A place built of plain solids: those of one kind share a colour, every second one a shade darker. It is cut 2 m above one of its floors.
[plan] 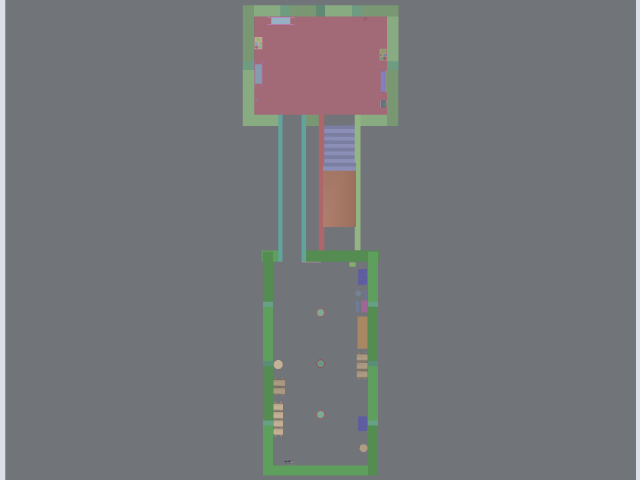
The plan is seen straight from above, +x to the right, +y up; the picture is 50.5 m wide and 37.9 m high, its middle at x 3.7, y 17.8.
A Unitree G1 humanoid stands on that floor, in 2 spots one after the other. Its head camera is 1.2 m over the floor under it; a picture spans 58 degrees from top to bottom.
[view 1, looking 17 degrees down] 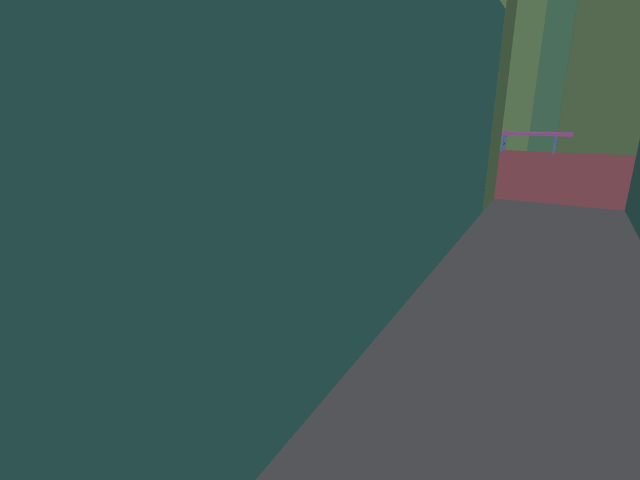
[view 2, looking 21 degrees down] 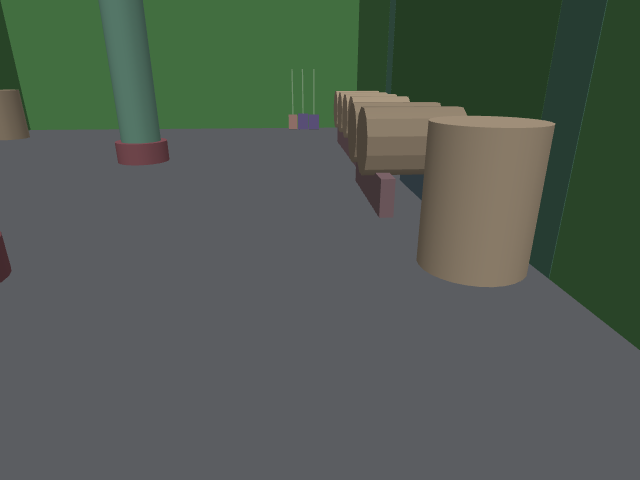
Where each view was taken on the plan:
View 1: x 1.50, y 21.39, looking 119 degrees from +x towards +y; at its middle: jamb_slype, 1.62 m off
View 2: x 1.60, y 10.58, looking -94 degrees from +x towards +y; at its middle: ground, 3.35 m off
